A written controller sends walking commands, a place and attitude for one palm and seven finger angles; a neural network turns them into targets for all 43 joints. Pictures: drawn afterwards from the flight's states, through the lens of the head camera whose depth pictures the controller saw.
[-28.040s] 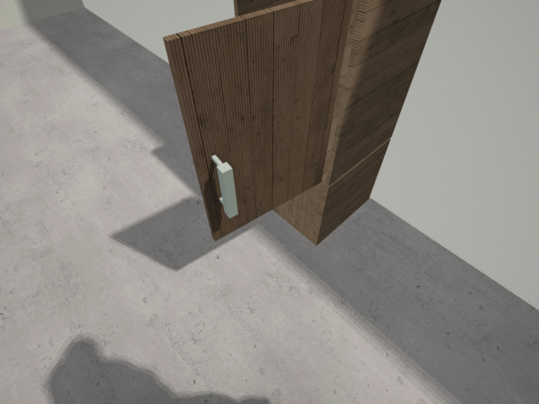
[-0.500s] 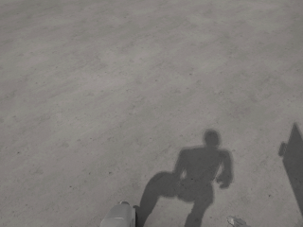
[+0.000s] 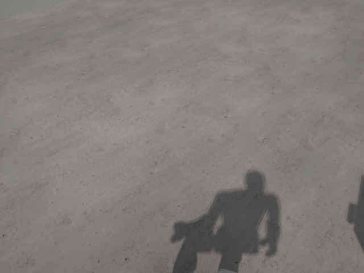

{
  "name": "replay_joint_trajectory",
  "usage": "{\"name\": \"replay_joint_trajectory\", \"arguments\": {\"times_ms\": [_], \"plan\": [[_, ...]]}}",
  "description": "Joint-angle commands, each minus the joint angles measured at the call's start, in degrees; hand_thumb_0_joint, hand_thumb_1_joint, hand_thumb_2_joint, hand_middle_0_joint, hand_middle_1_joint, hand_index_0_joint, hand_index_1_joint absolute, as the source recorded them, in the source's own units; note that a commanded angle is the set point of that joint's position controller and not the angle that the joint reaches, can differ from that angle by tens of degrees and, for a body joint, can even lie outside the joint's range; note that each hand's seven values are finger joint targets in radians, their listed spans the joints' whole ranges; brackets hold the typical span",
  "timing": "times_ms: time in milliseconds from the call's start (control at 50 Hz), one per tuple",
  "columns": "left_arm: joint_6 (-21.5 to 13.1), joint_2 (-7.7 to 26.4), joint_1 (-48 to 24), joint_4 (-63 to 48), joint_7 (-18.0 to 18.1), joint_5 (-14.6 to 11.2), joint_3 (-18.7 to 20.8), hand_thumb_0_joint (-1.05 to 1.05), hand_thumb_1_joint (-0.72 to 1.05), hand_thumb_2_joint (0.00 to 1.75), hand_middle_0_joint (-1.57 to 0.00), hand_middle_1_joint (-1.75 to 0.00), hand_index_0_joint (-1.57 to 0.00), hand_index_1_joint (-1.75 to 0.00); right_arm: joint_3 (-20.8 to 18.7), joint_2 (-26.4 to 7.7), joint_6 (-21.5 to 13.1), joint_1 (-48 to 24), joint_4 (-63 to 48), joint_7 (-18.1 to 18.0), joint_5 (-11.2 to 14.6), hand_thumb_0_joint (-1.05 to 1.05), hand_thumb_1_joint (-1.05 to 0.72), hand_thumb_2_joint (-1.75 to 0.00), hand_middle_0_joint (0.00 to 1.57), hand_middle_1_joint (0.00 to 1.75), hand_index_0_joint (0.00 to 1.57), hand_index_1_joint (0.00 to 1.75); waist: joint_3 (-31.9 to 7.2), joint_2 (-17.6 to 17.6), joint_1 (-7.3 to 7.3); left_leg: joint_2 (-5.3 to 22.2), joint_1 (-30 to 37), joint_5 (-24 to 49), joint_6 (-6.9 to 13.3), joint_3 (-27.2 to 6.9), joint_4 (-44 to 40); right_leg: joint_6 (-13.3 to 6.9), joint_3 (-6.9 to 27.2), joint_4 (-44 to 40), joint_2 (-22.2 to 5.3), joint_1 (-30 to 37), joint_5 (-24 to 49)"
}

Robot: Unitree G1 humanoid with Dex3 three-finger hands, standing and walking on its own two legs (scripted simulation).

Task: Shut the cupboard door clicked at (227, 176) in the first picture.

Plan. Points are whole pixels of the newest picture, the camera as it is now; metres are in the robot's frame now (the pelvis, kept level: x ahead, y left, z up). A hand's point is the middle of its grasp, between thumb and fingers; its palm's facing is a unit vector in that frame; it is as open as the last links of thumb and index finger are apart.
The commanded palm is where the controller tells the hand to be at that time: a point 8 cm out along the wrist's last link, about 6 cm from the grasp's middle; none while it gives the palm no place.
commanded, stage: turn to face it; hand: left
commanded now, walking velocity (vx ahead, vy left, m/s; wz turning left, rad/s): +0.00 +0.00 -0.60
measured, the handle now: out of the picture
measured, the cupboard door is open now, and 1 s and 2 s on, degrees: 52 52 52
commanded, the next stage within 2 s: none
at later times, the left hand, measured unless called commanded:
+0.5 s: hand (116, 235) +0.22 +0.19 -0.14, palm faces -0.28 -0.93 -0.24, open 7.3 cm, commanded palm none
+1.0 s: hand (143, 214) +0.28 +0.13 -0.15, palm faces -0.55 -0.81 -0.18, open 7.3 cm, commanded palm none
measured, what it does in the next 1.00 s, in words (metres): steps on the spot, turning right: left foot, then right foot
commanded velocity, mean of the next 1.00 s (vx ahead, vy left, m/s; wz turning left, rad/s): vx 0.00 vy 0.00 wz -0.60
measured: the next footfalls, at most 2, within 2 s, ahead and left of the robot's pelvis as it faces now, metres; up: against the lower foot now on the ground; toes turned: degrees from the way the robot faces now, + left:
left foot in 0.22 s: +0.08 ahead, +0.13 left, +0.00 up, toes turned -4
right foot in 0.54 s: +0.06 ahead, -0.12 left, +0.00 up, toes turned -25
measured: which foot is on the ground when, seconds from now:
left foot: up 0.00-0.20, down 0.22-0.54, up 0.56-0.80, down 0.82-1.00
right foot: down 0.00-0.22, up 0.24-0.52, down 0.54-0.82, up 0.84-1.00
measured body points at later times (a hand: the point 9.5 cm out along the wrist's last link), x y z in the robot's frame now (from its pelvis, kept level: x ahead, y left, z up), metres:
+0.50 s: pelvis +0.05 +0.02 +0.01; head +0.10 +0.01 +0.46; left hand +0.24 +0.24 -0.12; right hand +0.02 -0.24 -0.13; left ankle +0.04 +0.14 -0.72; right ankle +0.03 -0.11 -0.69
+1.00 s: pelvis +0.08 +0.03 +0.02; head +0.14 +0.02 +0.46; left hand +0.31 +0.18 -0.13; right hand -0.02 -0.22 -0.11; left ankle +0.15 +0.13 -0.72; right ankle -0.01 -0.07 -0.65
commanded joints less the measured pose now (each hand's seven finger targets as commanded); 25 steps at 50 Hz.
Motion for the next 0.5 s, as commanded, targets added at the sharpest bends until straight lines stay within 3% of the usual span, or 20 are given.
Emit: {"name": "replay_joint_trajectory", "arguments": {"times_ms": [0, 40, 60, 100, 140, 160, 180, 200, 220, 240, 260, 280, 320, 340, 400, 440, 480], "plan": [[-0.21, 12.29, 7.36, -1.68, 2.30, 0.02, 3.95, 0.00, 0.90, 0.90, -0.20, -0.30, -0.20, -0.30, -1.21, -5.79, -0.83, -0.69, -5.59, -0.68, 0.53, 0.00, -0.90, -0.90, 0.20, 0.30, 0.20, 0.30, -10.70, -13.92, 2.49, 0.35, -17.92, -3.85, -1.95, -8.31, 21.09, -14.47, 25.34, -15.32, -17.80, 21.88, 37.41], [0.43, 11.51, 3.57, -3.18, 2.65, 0.21, 4.20, 0.00, 0.90, 0.90, -0.20, -0.30, -0.20, -0.30, -0.85, -4.34, -0.78, -0.41, -5.61, -0.47, 0.57, 0.00, -0.90, -0.90, 0.20, 0.30, 0.20, 0.30, -12.21, -7.89, 0.96, 1.63, -14.02, -1.71, -2.06, -8.23, 14.68, -12.32, 20.22, -14.02, -15.29, 18.55, 31.81], [0.60, 11.49, 2.63, -3.70, 2.45, 0.33, 4.32, 0.00, 0.90, 0.90, -0.20, -0.30, -0.20, -0.30, -0.62, -3.29, -0.54, -0.31, -5.68, -0.40, 0.37, 0.00, -0.90, -0.90, 0.20, 0.30, 0.20, 0.30, -11.67, -7.28, 0.68, 1.03, -11.47, -0.45, -2.27, -7.10, 10.00, -11.15, 18.86, -14.30, -13.83, 15.30, 29.67], [0.99, 11.82, 1.06, -4.06, 1.92, 0.35, 4.56, 0.00, 0.90, 0.90, -0.20, -0.30, -0.20, -0.30, -0.62, -2.73, -0.35, 1.24, -5.82, -0.56, 0.36, 0.00, -0.90, -0.90, 0.20, 0.30, 0.20, 0.30, -9.49, -8.19, -0.11, -0.11, -6.86, 3.26, -2.40, -5.76, -0.24, -9.87, 19.31, -14.06, -12.08, 10.06, 25.24], [1.60, 11.56, -0.76, -4.34, 1.34, -0.14, 4.57, 0.00, 0.90, 0.90, -0.20, -0.30, -0.20, -0.30, -0.82, -2.99, -0.60, 5.08, -4.90, -0.75, 0.36, 0.00, -0.90, -0.90, 0.20, 0.30, 0.20, 0.30, -8.94, -7.87, -1.84, -1.39, 2.12, 12.75, -2.44, -4.24, -12.49, -6.37, 18.08, -12.11, -8.38, 4.35, 17.30], [1.92, 10.34, -2.22, -5.21, 1.07, -0.60, 4.29, 0.00, 0.90, 0.90, -0.20, -0.30, -0.20, -0.30, -1.09, -4.97, -1.17, 7.66, -4.62, -0.96, 0.17, 0.00, -0.90, -0.90, 0.20, 0.30, 0.20, 0.30, -8.91, -5.00, -3.30, 1.03, 8.94, 15.74, -1.98, -5.76, -19.85, -3.89, 16.27, -9.44, -5.78, -1.96, 9.90], [2.20, 7.41, -2.20, -6.73, 0.50, -1.13, 3.66, 0.00, 0.90, 0.90, -0.20, -0.30, -0.20, -0.30, -1.97, -9.82, -1.71, 7.80, -5.27, -1.13, -0.60, 0.00, -0.90, -0.90, 0.20, 0.30, 0.20, 0.30, -7.63, 8.43, -3.22, 12.50, 11.83, 15.77, 2.03, -18.51, -26.91, -0.39, 10.01, -0.67, 1.56, -10.35, -2.80], [2.16, 6.88, -3.14, -8.37, 0.02, -1.01, 3.38, 0.00, 0.90, 0.90, -0.20, -0.30, -0.20, -0.30, -2.70, -13.74, -1.51, 7.73, -6.81, -1.45, -1.08, 0.00, -0.90, -0.90, 0.20, 0.30, 0.20, 0.30, -5.67, 16.37, -3.63, 24.40, 7.55, 17.98, 8.61, -27.86, -30.91, 2.03, 3.00, 11.88, 3.45, -12.43, -17.65], [2.55, 8.80, -4.62, -8.06, -0.20, -0.09, 3.85, 0.00, 0.90, 0.90, -0.20, -0.30, -0.20, -0.30, -2.61, -12.92, -1.70, 6.28, -6.90, -1.40, -1.28, 0.00, -0.90, -0.90, 0.20, 0.30, 0.20, 0.30, -3.61, 10.97, -3.41, 25.07, 4.73, 22.49, 10.85, -26.51, -30.28, 2.23, 5.24, 20.86, 1.17, -12.60, -16.93], [2.36, 9.18, -5.00, -7.81, -0.55, 0.15, 3.99, 0.00, 0.90, 0.90, -0.20, -0.30, -0.20, -0.30, -2.24, -12.12, -2.00, 4.68, -7.43, -1.47, -1.27, 0.00, -0.90, -0.90, 0.20, 0.30, 0.20, 0.30, -3.64, 7.73, -2.05, 23.69, 5.70, 32.63, 11.10, -23.89, -27.60, 2.63, 4.61, 25.39, 0.08, -13.70, -15.52], [2.45, 8.66, -4.11, -7.16, -0.89, -0.18, 4.03, 0.00, 0.90, 0.90, -0.20, -0.30, -0.20, -0.30, -2.02, -11.40, -1.91, 2.81, -8.07, -1.52, -1.30, 0.00, -0.90, -0.90, 0.20, 0.30, 0.20, 0.30, -3.17, 6.34, -1.00, 21.53, 6.43, 39.95, 10.37, -17.72, -25.46, 3.14, 4.12, 26.57, -0.74, -13.34, -13.98], [2.59, 7.88, -3.41, -6.82, -1.17, -0.40, 3.68, 0.00, 0.90, 0.90, -0.20, -0.30, -0.20, -0.30, -1.91, -11.05, -1.80, 1.47, -8.37, -1.55, -1.33, 0.00, -0.90, -0.90, 0.20, 0.30, 0.20, 0.30, -3.83, 6.95, -0.33, 19.49, 7.94, 45.29, 9.39, -12.34, -23.47, 3.46, 2.92, 24.75, -1.27, -12.44, -13.08], [2.80, 6.98, -3.89, -7.03, -1.54, -0.50, 2.94, 0.00, 0.90, 0.90, -0.20, -0.30, -0.20, -0.30, -1.97, -11.10, -1.68, 2.37, -8.04, -1.40, -1.29, 0.00, -0.90, -0.90, 0.20, 0.30, 0.20, 0.30, -5.42, 8.37, -1.08, 17.17, 9.96, 49.73, 7.63, -5.83, -21.08, 3.37, 0.11, 17.66, -1.24, -8.51, -10.54], [2.68, 6.71, -4.10, -7.23, -1.62, -0.48, 2.77, 0.00, 0.90, 0.90, -0.20, -0.30, -0.20, -0.30, -2.16, -11.23, -1.60, 2.92, -7.81, -1.31, -1.20, 0.00, -0.90, -0.90, 0.20, 0.30, 0.20, 0.30, -5.80, 8.87, -1.46, 17.17, 11.08, 50.95, 7.26, -3.92, -20.03, 3.09, -1.43, 14.25, -0.79, -6.97, -9.17], [2.58, 6.93, -5.80, -8.21, -1.76, -0.34, 2.57, 0.00, 0.90, 0.90, -0.20, -0.30, -0.20, -0.30, -2.73, -12.24, -1.30, 4.97, -6.83, -0.90, -1.08, 0.00, -0.90, -0.90, 0.20, 0.30, 0.20, 0.30, -5.90, 9.68, -2.63, 17.95, 11.30, 51.47, 6.48, -2.31, -18.91, 2.17, -3.13, 8.42, 0.34, -3.37, -7.54], [2.29, 7.66, -4.88, -8.55, -1.70, -0.24, 2.61, 0.00, 0.90, 0.90, -0.20, -0.30, -0.20, -0.30, -3.10, -12.81, -1.09, 4.27, -7.17, -0.60, -0.97, 0.00, -0.90, -0.90, 0.20, 0.30, 0.20, 0.30, -5.74, 9.85, -2.08, 18.41, 10.18, 50.48, 5.37, -1.48, -16.39, 1.39, -3.87, 2.81, 0.70, 0.65, -5.82], [1.97, 9.12, -0.22, -7.34, -1.63, -0.19, 3.12, 0.00, 0.90, 0.90, -0.20, -0.30, -0.20, -0.30, -3.32, -13.48, -0.90, 2.06, -7.82, -0.30, -0.62, 0.00, -0.90, -0.90, 0.20, 0.30, 0.20, 0.30, -6.83, 7.34, 1.09, 16.56, 5.45, 45.72, 2.52, 1.29, -9.66, 0.37, -4.61, -6.66, 1.27, 9.82, 4.10]]}}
